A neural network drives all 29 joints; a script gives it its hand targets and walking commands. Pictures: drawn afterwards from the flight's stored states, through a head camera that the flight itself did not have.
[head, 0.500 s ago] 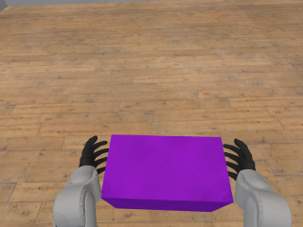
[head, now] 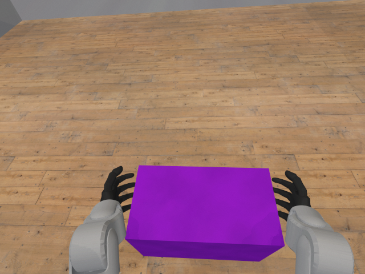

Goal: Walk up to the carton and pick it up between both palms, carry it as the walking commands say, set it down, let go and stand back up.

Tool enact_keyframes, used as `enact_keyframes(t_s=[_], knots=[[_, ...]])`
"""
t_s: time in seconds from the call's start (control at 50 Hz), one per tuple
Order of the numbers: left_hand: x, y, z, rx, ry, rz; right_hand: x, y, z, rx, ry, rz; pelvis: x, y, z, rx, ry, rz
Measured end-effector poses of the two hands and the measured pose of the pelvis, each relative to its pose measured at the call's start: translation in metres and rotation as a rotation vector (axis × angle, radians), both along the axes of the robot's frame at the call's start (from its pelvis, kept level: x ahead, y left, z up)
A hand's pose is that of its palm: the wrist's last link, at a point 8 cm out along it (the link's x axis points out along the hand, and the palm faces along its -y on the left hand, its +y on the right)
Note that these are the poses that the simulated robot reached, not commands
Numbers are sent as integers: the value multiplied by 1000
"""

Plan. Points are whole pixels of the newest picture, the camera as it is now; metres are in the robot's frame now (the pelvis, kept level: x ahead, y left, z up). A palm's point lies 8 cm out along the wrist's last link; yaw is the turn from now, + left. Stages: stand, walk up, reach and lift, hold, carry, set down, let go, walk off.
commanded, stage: carry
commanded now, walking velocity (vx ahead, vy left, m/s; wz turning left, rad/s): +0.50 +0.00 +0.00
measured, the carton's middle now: (201, 215) +0.27 +0.00 -0.01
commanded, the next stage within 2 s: none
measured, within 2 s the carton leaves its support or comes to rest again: neither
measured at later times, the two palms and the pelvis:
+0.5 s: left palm (129, 99) +0.57 +0.20 +0.07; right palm (252, 103) +0.54 -0.14 +0.07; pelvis +0.31 +0.05 +0.00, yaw -4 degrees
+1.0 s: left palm (154, 43) +0.86 +0.16 +0.10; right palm (248, 42) +0.86 -0.18 +0.08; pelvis +0.62 -0.01 +0.01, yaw -1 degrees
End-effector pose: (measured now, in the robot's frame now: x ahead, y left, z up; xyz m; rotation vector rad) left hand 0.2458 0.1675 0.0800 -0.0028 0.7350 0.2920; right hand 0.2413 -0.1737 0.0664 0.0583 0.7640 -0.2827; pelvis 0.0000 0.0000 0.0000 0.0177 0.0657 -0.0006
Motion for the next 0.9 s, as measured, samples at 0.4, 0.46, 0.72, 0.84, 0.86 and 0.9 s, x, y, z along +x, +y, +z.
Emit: enact_keyframes(t_s=[0.4,0.46,0.72,0.84,0.86,0.9], knots=[[268,30,-9,-48,-35,-46,249,31,4,-52,-38,-48,259,41,-13,12,-2,-52],[300,32,-9,-43,15,-60,276,33,2,-37,12,-64,290,46,-1,-1,11,-65],[456,9,7,-22,-70,-62,431,10,10,-22,-70,-63,453,24,-5,19,-3,-54],[534,-9,-3,-2,-23,-40,519,-8,-3,-7,-25,-39,529,-1,-8,-11,-4,-16],[543,-10,-3,-4,-10,-31,532,-9,-2,-7,-12,-30,539,-3,-5,-5,0,-11],[561,-10,1,-2,1,-13,557,-10,2,-2,-1,-13,560,-6,2,5,5,-7]])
